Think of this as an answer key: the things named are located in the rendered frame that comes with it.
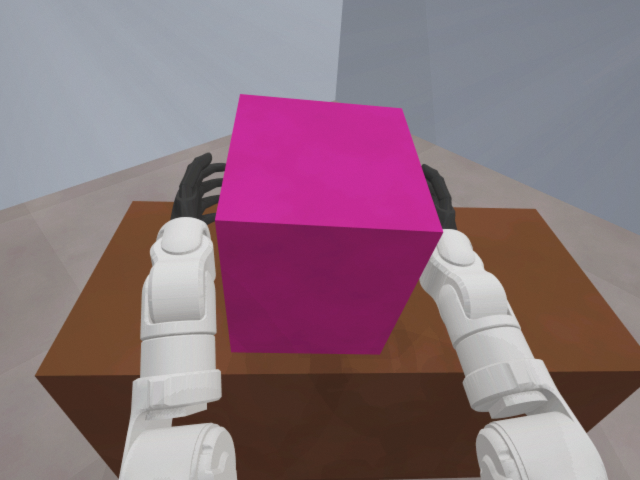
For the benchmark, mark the left robot upper arm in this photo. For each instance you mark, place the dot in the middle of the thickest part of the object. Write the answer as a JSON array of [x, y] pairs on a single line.
[[190, 452]]

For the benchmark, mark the pedestal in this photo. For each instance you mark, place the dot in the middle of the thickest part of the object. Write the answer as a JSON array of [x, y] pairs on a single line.
[[403, 414]]

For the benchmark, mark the robot left forearm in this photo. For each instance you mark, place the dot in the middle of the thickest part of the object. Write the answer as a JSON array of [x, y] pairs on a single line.
[[178, 374]]

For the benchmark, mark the carton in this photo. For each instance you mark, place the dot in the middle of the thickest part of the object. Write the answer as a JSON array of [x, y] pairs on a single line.
[[324, 225]]

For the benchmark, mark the right robot hand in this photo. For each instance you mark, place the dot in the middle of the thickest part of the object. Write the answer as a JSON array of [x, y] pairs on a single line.
[[441, 197]]

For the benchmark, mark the left robot hand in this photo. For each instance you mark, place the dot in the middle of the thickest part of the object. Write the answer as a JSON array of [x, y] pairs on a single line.
[[188, 201]]

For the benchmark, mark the right robot upper arm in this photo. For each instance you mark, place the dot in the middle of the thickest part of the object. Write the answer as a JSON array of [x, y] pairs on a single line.
[[547, 446]]

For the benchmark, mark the robot right forearm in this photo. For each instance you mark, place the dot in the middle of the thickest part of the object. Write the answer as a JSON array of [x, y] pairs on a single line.
[[502, 376]]

